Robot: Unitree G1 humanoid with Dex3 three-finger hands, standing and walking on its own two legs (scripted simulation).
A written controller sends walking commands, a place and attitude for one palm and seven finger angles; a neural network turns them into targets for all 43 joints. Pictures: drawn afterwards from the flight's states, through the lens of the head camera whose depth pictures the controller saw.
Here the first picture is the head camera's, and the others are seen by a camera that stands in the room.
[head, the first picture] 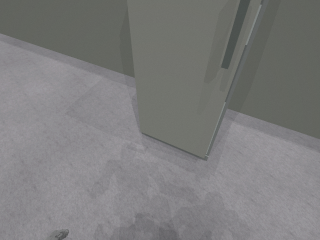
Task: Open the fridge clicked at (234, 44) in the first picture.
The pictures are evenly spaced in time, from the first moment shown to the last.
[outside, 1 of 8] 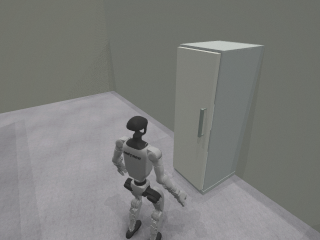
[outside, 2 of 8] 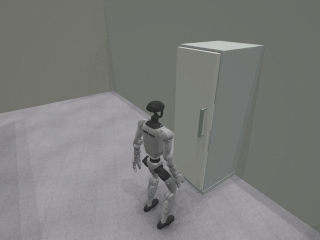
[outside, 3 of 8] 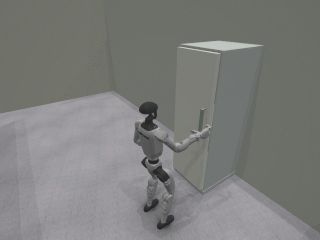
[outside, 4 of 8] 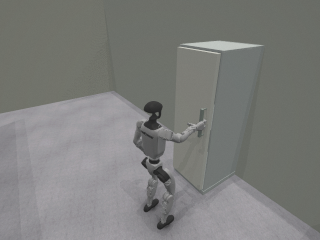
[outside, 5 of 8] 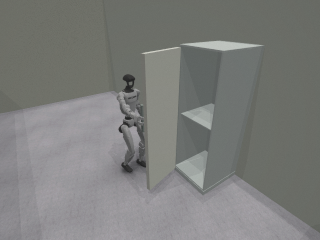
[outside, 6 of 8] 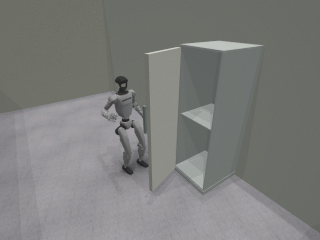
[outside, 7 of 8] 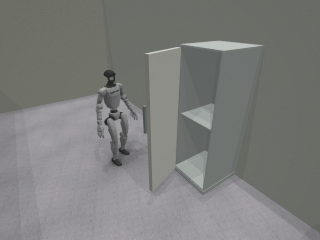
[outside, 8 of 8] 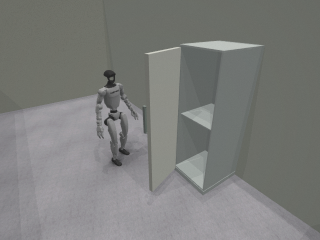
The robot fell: no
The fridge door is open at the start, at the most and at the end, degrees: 0 77 71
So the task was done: yes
